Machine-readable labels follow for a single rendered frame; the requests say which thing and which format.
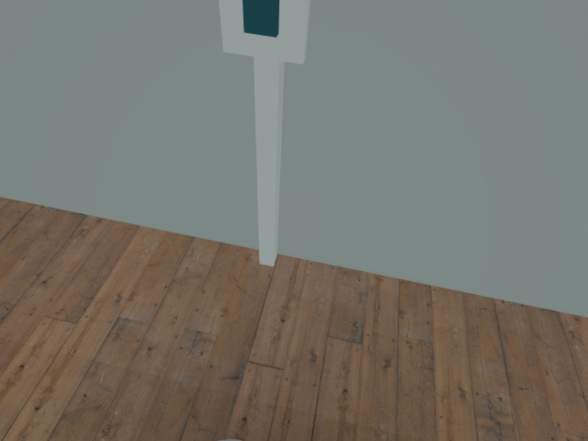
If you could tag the panel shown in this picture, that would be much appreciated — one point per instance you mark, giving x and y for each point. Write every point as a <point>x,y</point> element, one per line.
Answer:
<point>270,55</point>

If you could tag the button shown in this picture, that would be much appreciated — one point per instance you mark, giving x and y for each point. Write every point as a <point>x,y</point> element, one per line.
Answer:
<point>261,17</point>

